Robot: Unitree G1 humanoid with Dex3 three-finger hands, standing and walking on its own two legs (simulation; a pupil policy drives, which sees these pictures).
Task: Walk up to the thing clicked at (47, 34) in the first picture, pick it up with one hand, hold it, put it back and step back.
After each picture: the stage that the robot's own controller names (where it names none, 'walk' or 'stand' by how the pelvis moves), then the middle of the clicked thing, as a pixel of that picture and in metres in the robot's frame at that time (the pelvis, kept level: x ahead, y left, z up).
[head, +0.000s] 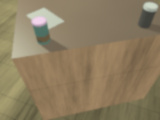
stand; (41, 31) +0.63 +0.19 +0.04
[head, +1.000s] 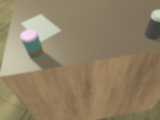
walk; (32, 45) +0.52 +0.23 +0.05
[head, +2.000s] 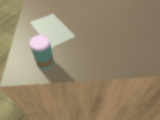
stand; (42, 53) +0.43 +0.15 +0.07
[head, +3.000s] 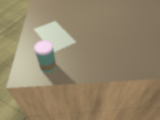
stand; (46, 57) +0.45 +0.15 +0.04
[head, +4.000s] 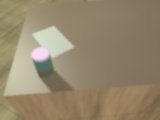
stand; (43, 63) +0.43 +0.15 +0.04
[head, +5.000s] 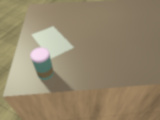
stand; (42, 64) +0.43 +0.16 +0.04
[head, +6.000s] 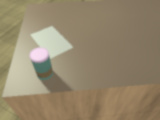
stand; (42, 64) +0.42 +0.16 +0.04
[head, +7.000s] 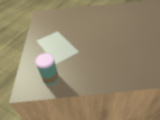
rise first; (47, 69) +0.40 +0.16 +0.04
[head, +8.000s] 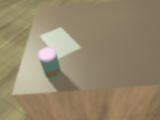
go down; (50, 63) +0.42 +0.16 +0.05
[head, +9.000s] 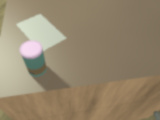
go down; (34, 59) +0.42 +0.14 +0.06
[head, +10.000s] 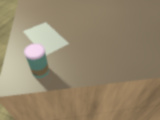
go down; (37, 61) +0.43 +0.15 +0.06
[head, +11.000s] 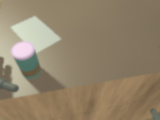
close in; (27, 61) +0.41 +0.16 +0.08
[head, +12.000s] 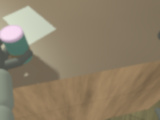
close; (17, 45) +0.45 +0.18 +0.10
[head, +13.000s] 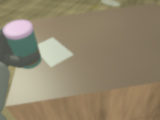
lift; (24, 45) +0.34 +0.15 +0.26
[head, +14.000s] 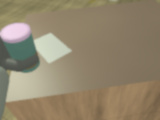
lift; (22, 49) +0.33 +0.16 +0.24
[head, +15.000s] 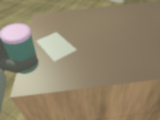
hold; (21, 50) +0.32 +0.16 +0.24
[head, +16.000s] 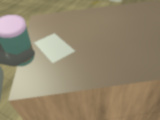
crouch; (16, 42) +0.33 +0.17 +0.26
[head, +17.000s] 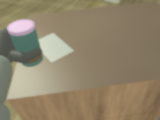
crouch; (27, 44) +0.36 +0.16 +0.23
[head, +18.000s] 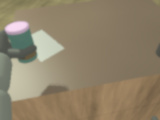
lower; (22, 42) +0.43 +0.17 +0.18
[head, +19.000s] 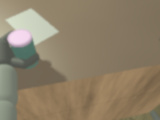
lower; (24, 50) +0.44 +0.16 +0.10
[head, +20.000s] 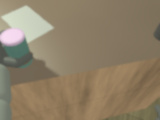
lower; (17, 49) +0.44 +0.17 +0.10
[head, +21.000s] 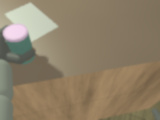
lower; (20, 45) +0.45 +0.17 +0.10
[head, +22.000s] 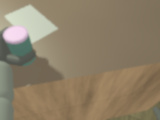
loosen; (21, 46) +0.44 +0.17 +0.10
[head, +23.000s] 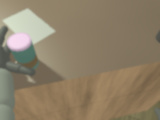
withdraw; (24, 53) +0.43 +0.16 +0.09
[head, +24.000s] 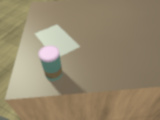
sink last; (51, 63) +0.40 +0.13 +0.08
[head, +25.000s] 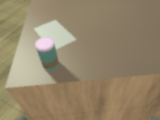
stand; (47, 54) +0.45 +0.15 +0.08
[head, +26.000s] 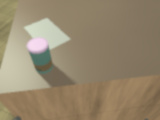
stand; (41, 56) +0.42 +0.15 +0.09
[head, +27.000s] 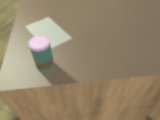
stand; (42, 54) +0.43 +0.14 +0.10
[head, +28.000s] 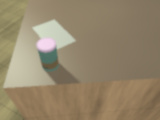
stand; (48, 55) +0.44 +0.14 +0.07
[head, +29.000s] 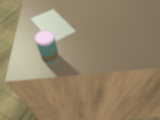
walk; (47, 47) +0.46 +0.13 +0.05
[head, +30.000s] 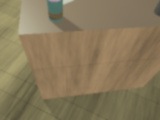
walk; (55, 7) +0.67 +0.12 +0.05
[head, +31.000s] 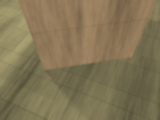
stand; out of the picture +1.01 +0.23 +0.07
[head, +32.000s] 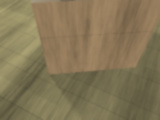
stand; out of the picture +1.04 +0.16 +0.06
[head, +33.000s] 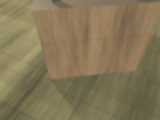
stand; out of the picture +1.04 +0.15 +0.04
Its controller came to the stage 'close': yes
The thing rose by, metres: 0.22
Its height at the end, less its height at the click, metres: +0.00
